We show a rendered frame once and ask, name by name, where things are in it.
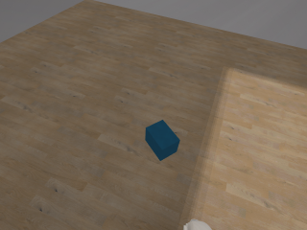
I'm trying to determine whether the right robot thigh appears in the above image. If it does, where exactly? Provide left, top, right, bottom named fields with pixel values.
left=183, top=220, right=212, bottom=230

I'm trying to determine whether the carton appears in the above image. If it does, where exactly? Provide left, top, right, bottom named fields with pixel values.
left=145, top=120, right=180, bottom=161

